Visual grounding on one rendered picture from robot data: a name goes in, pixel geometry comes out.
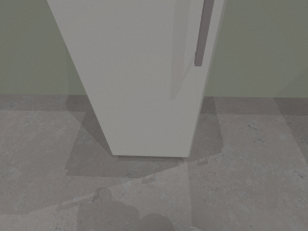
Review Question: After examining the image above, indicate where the handle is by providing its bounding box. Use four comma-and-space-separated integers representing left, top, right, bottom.
194, 0, 215, 66

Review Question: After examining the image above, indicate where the fridge door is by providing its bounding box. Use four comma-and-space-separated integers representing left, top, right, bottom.
47, 0, 224, 158

